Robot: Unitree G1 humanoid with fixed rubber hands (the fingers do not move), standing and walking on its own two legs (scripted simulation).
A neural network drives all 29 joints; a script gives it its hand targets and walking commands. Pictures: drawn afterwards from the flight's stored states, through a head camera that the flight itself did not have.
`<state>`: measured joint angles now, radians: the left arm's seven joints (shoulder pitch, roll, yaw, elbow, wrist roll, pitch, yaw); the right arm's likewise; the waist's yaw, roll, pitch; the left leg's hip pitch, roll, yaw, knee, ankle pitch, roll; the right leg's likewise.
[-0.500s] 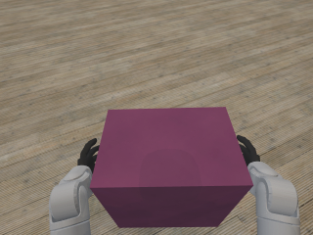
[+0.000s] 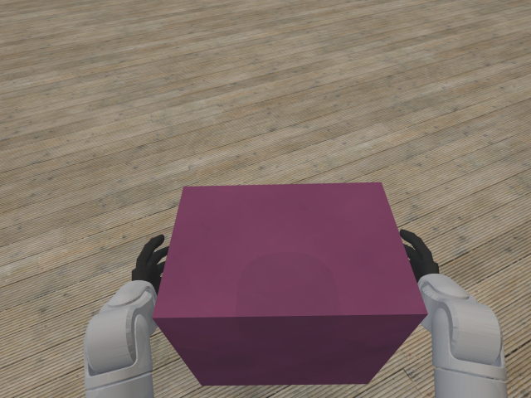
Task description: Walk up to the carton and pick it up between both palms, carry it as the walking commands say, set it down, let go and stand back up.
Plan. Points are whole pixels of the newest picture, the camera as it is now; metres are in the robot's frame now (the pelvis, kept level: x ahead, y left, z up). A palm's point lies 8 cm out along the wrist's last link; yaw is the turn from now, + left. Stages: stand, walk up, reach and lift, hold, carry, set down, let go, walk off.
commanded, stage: carry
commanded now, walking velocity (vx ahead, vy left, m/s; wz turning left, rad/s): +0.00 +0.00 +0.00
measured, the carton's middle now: (283, 293) +0.27 +0.00 +0.00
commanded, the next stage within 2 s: hold in 0.96 s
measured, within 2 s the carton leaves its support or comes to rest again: neither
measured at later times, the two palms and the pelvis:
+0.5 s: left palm (150, 285) +0.26 +0.19 +0.07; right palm (420, 280) +0.26 -0.19 +0.06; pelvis +0.01 +0.00 +0.00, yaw +0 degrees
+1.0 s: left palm (153, 286) +0.26 +0.19 +0.06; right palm (418, 281) +0.26 -0.19 +0.05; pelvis +0.01 +0.00 +0.00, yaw +0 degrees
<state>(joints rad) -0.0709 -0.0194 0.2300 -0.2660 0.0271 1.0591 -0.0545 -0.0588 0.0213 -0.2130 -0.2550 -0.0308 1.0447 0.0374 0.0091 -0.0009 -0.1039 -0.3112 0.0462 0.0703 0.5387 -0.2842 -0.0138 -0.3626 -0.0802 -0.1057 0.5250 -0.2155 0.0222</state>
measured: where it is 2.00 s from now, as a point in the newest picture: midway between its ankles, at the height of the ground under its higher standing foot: outside the picture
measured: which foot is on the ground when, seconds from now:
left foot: down 0.00-1.00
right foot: down 0.00-1.00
